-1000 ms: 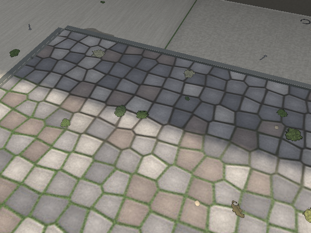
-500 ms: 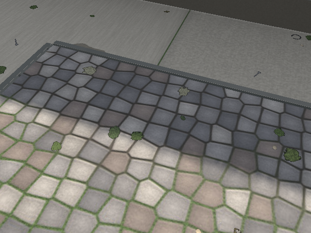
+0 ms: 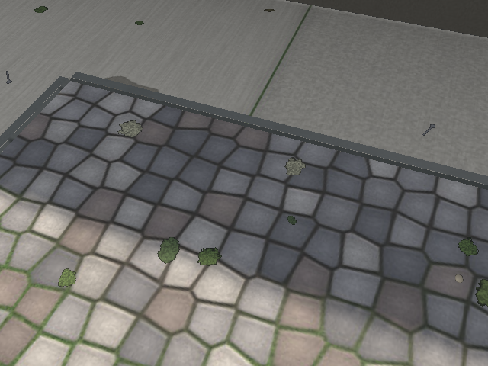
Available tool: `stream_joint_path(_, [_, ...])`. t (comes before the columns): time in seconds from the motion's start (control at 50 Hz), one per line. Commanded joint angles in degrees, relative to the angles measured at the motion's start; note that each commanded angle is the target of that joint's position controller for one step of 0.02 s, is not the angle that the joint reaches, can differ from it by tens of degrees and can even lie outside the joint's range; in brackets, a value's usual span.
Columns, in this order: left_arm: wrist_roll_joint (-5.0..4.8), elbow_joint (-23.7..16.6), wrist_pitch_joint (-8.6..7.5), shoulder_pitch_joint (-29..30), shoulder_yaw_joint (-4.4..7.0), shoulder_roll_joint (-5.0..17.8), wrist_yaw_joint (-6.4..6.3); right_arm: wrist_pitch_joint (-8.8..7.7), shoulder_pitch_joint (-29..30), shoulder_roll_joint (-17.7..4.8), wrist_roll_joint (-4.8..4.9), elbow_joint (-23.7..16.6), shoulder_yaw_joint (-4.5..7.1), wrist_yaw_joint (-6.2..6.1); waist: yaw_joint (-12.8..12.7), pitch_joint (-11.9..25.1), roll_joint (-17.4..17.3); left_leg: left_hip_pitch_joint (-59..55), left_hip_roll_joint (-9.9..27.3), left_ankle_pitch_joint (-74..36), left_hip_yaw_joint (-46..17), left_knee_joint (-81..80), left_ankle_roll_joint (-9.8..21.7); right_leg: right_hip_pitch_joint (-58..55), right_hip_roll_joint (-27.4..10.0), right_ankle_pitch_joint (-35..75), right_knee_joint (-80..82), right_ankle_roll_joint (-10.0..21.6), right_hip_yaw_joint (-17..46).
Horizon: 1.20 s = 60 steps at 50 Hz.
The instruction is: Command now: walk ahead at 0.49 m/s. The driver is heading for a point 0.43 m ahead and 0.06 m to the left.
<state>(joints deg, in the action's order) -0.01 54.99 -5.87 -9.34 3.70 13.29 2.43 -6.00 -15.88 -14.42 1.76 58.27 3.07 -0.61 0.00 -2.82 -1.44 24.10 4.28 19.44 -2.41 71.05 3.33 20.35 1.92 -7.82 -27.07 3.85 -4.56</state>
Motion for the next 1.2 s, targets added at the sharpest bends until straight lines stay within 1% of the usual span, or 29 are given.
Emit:
stream_joint_path(0.02, [0.56,-1.58,-1.13,-0.53,0.42,4.24,0.07,0.85,-4.38,-2.52,-0.31,-2.17,1.17,-0.6,1.68,5.11,5.84,7.39,5.38,-4.5,-1.91,-2.0,0.59,-7.5,-14.5,0.17,18.24,9.15,16.76])
stream_joint_path(0.1, [0.38,-0.19,-1.05,-5.14,0.92,7.5,-1.77,1.67,3.92,-3.69,-1.24,-5.4,1.68,-0.8,0.73,0.92,4.27,15.53,6.24,-13.33,-1.24,-13.4,-1.89,-7.93,-14.62,2.3,21.71,10.1,13.7])
stream_joint_path(0.2, [-0.36,0.57,-0.4,-9.93,0.9,8.25,-2.87,0.95,13.46,-2.52,-1.15,-8.1,1.25,0.23,-2.01,-0.52,4.53,15.89,3.54,-25.8,1.23,-30.39,-2.84,-12.02,-12.93,4.73,21.96,7.84,8.78])
stream_joint_path(0.3, [-0.89,2.6,0.65,-14.72,1.35,8.92,-3.09,0.42,21.0,-2.36,-0.49,-10.84,0.45,1.88,-4.29,-2.81,4.47,16.43,1.69,-23.5,2.2,-38.87,-2.0,-20.18,-15.56,5.86,18.81,7.39,7.65])
stream_joint_path(0.34, [-1.07,2.89,1.22,-14.69,1.77,9.56,-3.26,0.05,21.35,-3.26,-0.37,-11.7,0.51,2.56,-3.47,-2.67,5.09,15.26,1.1,-19.45,2.22,-40.85,-0.61,-23.38,-17.31,8.72,16.31,6.68,8.07])
stream_joint_path(0.36, [-0.94,2.79,1.58,-13.7,1.89,9.77,-3.36,-0.15,19.8,-4.13,-0.53,-11.55,0.82,2.73,-2.18,-2.02,5.69,12.27,0.13,-17.62,2.66,-42.12,0.15,-24.18,-17.24,15.48,13.6,5.75,7.77])
stream_joint_path(0.38, [-0.82,2.48,1.97,-12.41,2.04,10.29,-3.46,-0.38,16.1,-5.54,-0.93,-10.69,1.49,2.72,0.01,0.6,6.67,6.22,-2.03,-16.75,4.29,-42.89,1.01,-24.66,-16.3,27.25,8.6,4.64,6.94])
stream_joint_path(0.4, [-0.81,2.16,2.41,-11.35,1.8,9.79,-3.54,-0.61,8.01,-7.66,-1.5,-8.16,2.7,2.6,4.03,5.56,6.41,-4.4,-4.43,-19.7,6.15,-44.4,2.38,-23.77,-13.31,36.82,-1.01,2.88,4.98])
stream_joint_path(0.42, [-0.25,1.25,2.41,-12.14,1.04,8.11,-3.61,-0.84,-0.35,-11.39,-2.43,-5.91,3.81,2.31,6.43,13.01,3.55,-20.03,0.67,-35.1,1.91,-41.5,4.81,-15.93,-9.65,29.64,-14.13,0.21,2.68])
stream_joint_path(0.44, [0.77,0.98,1.52,-18.62,-0.78,2.31,-3.19,-0.38,-6.47,-16.18,-3.65,-4.75,4.62,1.89,4.48,22.15,-9.91,-43.76,16.58,-49.91,-19.51,-39.96,14.26,6.63,-0.39,-1.99,-37.72,-4.39,0.8])
stream_joint_path(0.46, [-0.15,2.61,0.35,-20.75,-0.93,2.64,-2.89,0.18,-7.95,-13.14,-2.65,-4.23,3.53,2.17,4.86,30.31,-13.12,-46.9,21.1,-53.61,-32.32,-45.85,18.42,11.76,3.6,-29.86,-48.94,-5.27,10.58])
stream_joint_path(0.48, [-1.77,2.12,-0.01,-16.97,0.44,7.12,-2.82,0.35,-3.74,-10.48,-1.84,-4.98,2.63,2.29,4.45,24.36,-8.72,-40.1,18.38,-51.65,-23.59,-45.9,15.5,14.81,0.08,-28.54,-52.35,-4.48,13.53])
stream_joint_path(0.5, [-2.11,0.81,0.16,-12.17,0.43,7.42,-3.13,0.48,1.97,-8.04,-1.65,-6.22,1.83,2.11,3.04,16.9,-5.24,-31.59,15.71,-50.75,-15.36,-46.83,12.93,16.73,-3.15,-25.02,-49.83,-4.19,10.34])
stream_joint_path(0.52, [-1.41,0.5,0.78,-9.52,0.68,7.04,-3.71,0.42,5.93,-6.25,-1.94,-6.68,1.16,2.11,1.38,12.12,-1.42,-23.06,13.1,-48.74,-10.79,-49.27,11.31,15.18,-5.6,-21.08,-45.59,-4.37,8.61])
stream_joint_path(0.54, [-0.99,0.46,1.82,-9.46,1.09,6.77,-4.23,0.33,8.15,-4.54,-2.26,-6.69,0.64,2.06,-0.58,10.07,-1.63,-16.66,11.12,-46.81,-7.71,-51.54,10.13,11.25,-7.41,-18.6,-41.69,-4.29,8.24])
stream_joint_path(0.58, [-0.46,1.22,3.55,-12.23,0.73,3.55,-4.51,0.25,9.08,-3.46,-3.64,-5.67,0.16,2.09,-2.91,9.9,-3.21,-9.01,9.32,-48.27,-3.86,-53.95,10.38,3.2,-7.85,-14.71,-36.68,-4.57,7.83])
stream_joint_path(0.6, [-0.4,1.07,3.98,-12.46,0.57,2.76,-4.72,0.16,9.59,-4.04,-3.87,-5.28,0.17,1.88,-3.69,9.58,-3.97,-7.44,8.64,-49.66,-2.03,-54.58,10.77,1.86,-7.79,-13.34,-32.92,-4.88,7.46])
stream_joint_path(0.66, [0.04,-0.05,4.74,-8.7,0.36,3.08,-5.26,0.63,10.78,-5.78,-3.55,-4.83,0.37,0.87,-3.55,10.29,-4.42,-7.05,7.57,-46.35,0.5,-55.3,10.26,-0.97,-7.67,-7.94,-20.6,-5.4,6.85])
stream_joint_path(0.72, [-0.16,-0.5,5.75,-5.18,0.61,4.37,-5.23,1.84,9.26,-6.49,-3.0,-3.82,0.37,0.25,-1.88,9.58,-4.25,-7.33,7.84,-30.0,-0.92,-57.09,9.58,-3.43,-7.12,-4.3,-13.73,-5.59,6.35])
stream_joint_path(0.78, [0.26,-0.2,5.96,-3.73,0.74,4.3,-5.1,2.89,9.41,-5.07,-2.17,-3.15,-0.18,-0.02,-2.23,6.0,-3.4,-5.56,6.4,-11.06,-2.22,-56.52,7.39,-7.47,-6.15,-1.39,-3.63,-4.42,5.05])
stream_joint_path(0.8, [0.87,-0.04,5.86,-3.41,0.75,4.57,-5.05,3.08,8.0,-4.0,-1.82,-2.5,-0.54,-0.01,-2.3,4.67,-2.17,-4.98,4.7,-6.14,-2.21,-55.66,5.26,-9.53,-6.28,2.11,1.31,-3.75,5.34])
stream_joint_path(0.82, [1.31,-0.02,5.7,-3.62,0.95,6.07,-5.1,3.11,6.05,-2.99,-2.14,-1.91,-0.87,0.03,-1.53,4.19,0.0,-4.31,2.86,-2.69,-1.86,-53.87,2.92,-11.82,-8.7,7.61,3.09,-2.97,7.83])
stream_joint_path(0.84, [0.95,-0.27,5.61,-3.22,1.35,9.04,-5.26,2.98,3.39,-2.97,-2.78,-1.63,-0.67,0.12,1.32,3.75,4.72,-2.81,-0.84,0.08,0.45,-51.13,0.9,-12.92,-11.17,13.64,2.07,-1.69,9.64])
stream_joint_path(0.86, [0.04,0.8,5.6,-1.9,1.6,9.24,-5.04,3.29,1.06,-2.08,-2.6,-1.34,-0.69,-0.08,3.41,3.6,10.26,-5.52,-3.55,-1.65,3.43,-51.56,-0.23,-8.88,-10.19,4.49,2.35,-0.45,9.51])
stream_joint_path(0.88, [-0.19,0.92,5.38,-1.38,1.24,6.31,-4.59,3.73,3.59,-3.32,-2.61,-1.4,-0.54,-0.4,1.46,2.43,8.54,-9.01,-3.61,-3.84,4.27,-50.07,-0.93,-5.05,-8.56,-0.95,3.81,-1.26,8.94])
stream_joint_path(0.9, [0.25,1.22,5.09,-0.99,0.88,5.09,-4.46,4.17,4.99,-3.63,-2.3,-1.74,-0.41,-0.66,1.16,2.42,7.43,-10.07,-3.24,-5.69,4.19,-49.31,-0.81,-4.32,-8.0,-0.9,4.21,-2.31,8.34])
stream_joint_path(0.92, [0.52,1.34,4.8,-0.53,0.84,5.15,-4.37,4.54,5.43,-3.37,-2.19,-1.61,-0.44,-0.88,1.01,2.66,6.7,-10.5,-2.84,-7.61,3.91,-48.83,-0.53,-4.92,-7.39,1.68,3.76,-3.01,7.74])
stream_joint_path(1.02, [0.03,3.17,4.27,-1.65,0.78,5.27,-4.64,4.88,5.59,-3.58,-2.05,-0.95,-0.2,-0.8,0.32,5.32,4.31,-12.42,-2.07,-15.23,3.69,-47.23,-0.37,-9.11,-6.76,9.87,1.17,-2.63,6.81])
stream_joint_path(1.2, [-0.04,4.96,5.07,-1.15,0.55,5.01,-4.93,5.62,4.62,-3.48,-1.88,1.0,-0.09,-1.09,0.09,4.38,1.53,-13.31,-1.72,-17.52,3.67,-46.65,-0.93,-10.06,-5.81,10.22,0.55,-2.53,5.8])
